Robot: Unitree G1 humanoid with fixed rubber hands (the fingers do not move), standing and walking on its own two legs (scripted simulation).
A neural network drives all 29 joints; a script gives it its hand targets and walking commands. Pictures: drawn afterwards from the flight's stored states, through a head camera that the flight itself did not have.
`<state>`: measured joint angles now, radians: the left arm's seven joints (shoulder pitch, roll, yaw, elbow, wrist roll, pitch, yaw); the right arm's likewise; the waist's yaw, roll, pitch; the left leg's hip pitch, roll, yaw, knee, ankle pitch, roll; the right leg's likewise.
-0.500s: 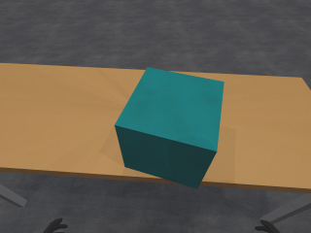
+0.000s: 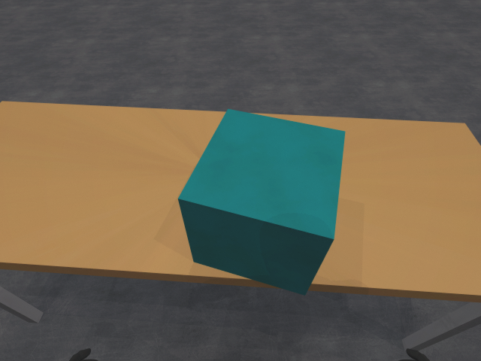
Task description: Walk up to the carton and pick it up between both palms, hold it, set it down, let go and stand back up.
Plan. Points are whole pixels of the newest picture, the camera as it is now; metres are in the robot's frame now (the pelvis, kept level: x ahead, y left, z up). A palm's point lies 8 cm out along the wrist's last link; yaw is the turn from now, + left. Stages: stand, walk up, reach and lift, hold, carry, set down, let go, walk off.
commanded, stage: stand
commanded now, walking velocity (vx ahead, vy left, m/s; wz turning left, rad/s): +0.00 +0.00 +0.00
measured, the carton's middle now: (265, 199) +0.42 -0.03 -0.01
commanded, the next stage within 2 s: walk up in 0.66 s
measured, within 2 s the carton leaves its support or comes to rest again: neither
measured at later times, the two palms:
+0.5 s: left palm out of the picture +0.10 +0.31 -0.11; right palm out of the picture +0.10 -0.31 -0.10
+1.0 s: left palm out of the picture +0.10 +0.32 -0.11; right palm out of the picture +0.11 -0.32 -0.10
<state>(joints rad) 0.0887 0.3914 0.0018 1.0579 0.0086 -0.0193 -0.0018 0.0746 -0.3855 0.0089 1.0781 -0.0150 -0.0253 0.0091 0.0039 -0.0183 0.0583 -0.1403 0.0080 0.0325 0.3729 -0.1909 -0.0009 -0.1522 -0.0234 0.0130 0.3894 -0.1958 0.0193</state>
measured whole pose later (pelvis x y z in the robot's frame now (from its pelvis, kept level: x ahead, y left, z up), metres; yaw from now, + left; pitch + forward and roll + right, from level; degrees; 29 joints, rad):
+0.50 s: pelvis +0.01 +0.00 +0.00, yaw +0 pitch -2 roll +0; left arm 0.09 0.39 0.01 1.07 0.01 -0.01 0.00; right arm 0.08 -0.39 0.00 1.10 -0.01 -0.02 0.00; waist 0.00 -0.02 0.06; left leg -0.12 0.00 0.03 0.34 -0.18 0.00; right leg -0.13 -0.03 0.01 0.35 -0.19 0.03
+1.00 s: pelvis +0.01 +0.00 +0.00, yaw +0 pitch -2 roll +0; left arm 0.10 0.41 0.03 1.05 0.01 0.01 -0.01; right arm 0.09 -0.40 -0.01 1.07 -0.01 -0.03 -0.01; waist 0.00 -0.03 0.06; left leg -0.13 0.01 0.02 0.36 -0.20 0.00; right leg -0.14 -0.03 0.01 0.38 -0.21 0.02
